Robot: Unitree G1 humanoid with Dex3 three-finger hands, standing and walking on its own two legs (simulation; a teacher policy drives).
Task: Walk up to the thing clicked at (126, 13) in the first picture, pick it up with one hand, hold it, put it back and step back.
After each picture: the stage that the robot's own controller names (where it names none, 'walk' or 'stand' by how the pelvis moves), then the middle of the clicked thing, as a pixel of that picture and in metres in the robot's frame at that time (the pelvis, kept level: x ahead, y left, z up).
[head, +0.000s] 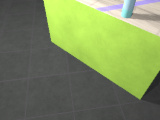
stand; out of the picture +0.97 -0.29 +0.03
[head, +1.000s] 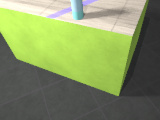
walk; out of the picture +0.90 +0.08 +0.06
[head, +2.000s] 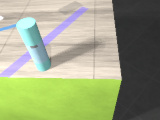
walk; (36, 47) +0.52 +0.22 +0.04
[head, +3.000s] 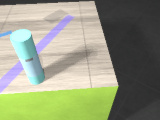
stand; (30, 60) +0.45 +0.22 +0.03
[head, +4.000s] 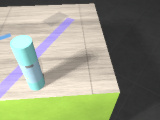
stand; (30, 66) +0.43 +0.22 +0.03
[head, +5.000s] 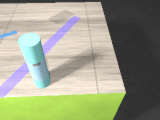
stand; (37, 64) +0.43 +0.19 +0.02
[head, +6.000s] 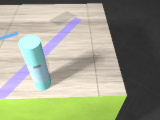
stand; (37, 66) +0.42 +0.19 +0.02
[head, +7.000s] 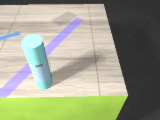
stand; (39, 65) +0.43 +0.19 +0.02
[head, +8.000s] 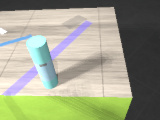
rise first; (44, 65) +0.44 +0.20 +0.03
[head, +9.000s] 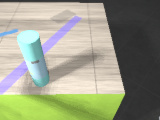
go down; (35, 62) +0.44 +0.18 +0.04
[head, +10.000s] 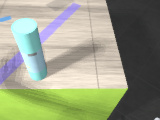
go down; (32, 54) +0.44 +0.18 +0.06
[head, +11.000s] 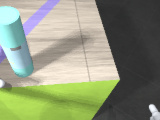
close in; (16, 48) +0.44 +0.19 +0.08
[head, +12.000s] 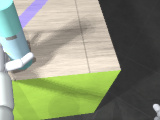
close; (12, 38) +0.45 +0.19 +0.10
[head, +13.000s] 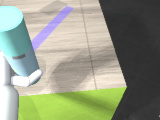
lift; (20, 54) +0.35 +0.17 +0.18
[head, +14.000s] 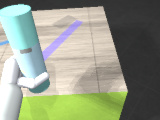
lift; (29, 54) +0.34 +0.16 +0.20
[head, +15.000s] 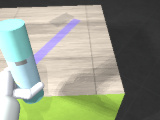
hold; (23, 66) +0.32 +0.19 +0.16
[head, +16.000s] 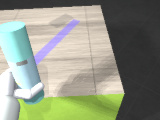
hold; (24, 67) +0.33 +0.18 +0.15
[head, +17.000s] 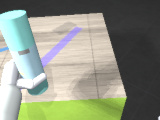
crouch; (27, 57) +0.34 +0.17 +0.20
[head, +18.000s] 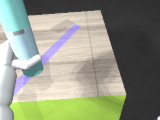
crouch; (21, 38) +0.39 +0.18 +0.23
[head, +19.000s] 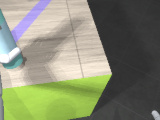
lower; out of the picture +0.47 +0.22 +0.11
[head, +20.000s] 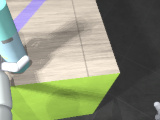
lower; (7, 41) +0.44 +0.20 +0.10
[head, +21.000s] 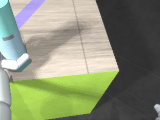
lower; (8, 38) +0.45 +0.20 +0.10
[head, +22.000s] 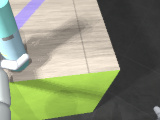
lower; (8, 39) +0.45 +0.20 +0.10
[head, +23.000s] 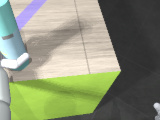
loosen; (8, 38) +0.45 +0.20 +0.10
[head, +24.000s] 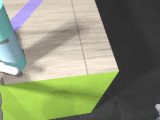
withdraw; (4, 41) +0.44 +0.21 +0.10
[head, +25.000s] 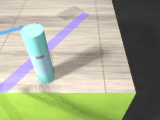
sink last; (40, 57) +0.43 +0.19 +0.07
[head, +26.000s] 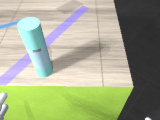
stand; (38, 51) +0.45 +0.20 +0.07
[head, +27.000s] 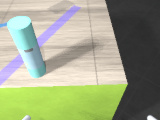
stand; (30, 51) +0.45 +0.21 +0.08
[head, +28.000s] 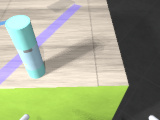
stand; (29, 51) +0.44 +0.21 +0.08
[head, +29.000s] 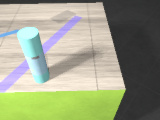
stand; (35, 58) +0.45 +0.21 +0.05
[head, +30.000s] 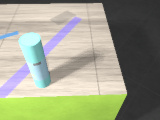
stand; (37, 63) +0.43 +0.20 +0.03
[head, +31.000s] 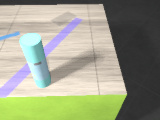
stand; (37, 63) +0.44 +0.19 +0.03
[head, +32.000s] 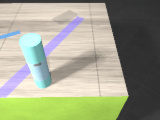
walk; (38, 64) +0.43 +0.19 +0.03
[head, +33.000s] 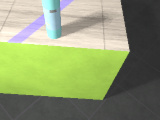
walk; (52, 13) +0.64 +0.15 +0.04
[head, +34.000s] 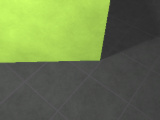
walk; out of the picture +0.98 +0.25 +0.06
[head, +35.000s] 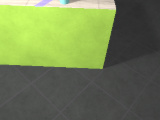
stand; out of the picture +1.09 +0.16 +0.04
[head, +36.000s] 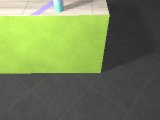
stand; out of the picture +1.08 +0.17 +0.02
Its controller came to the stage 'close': yes
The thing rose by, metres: 0.23
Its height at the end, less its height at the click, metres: +0.00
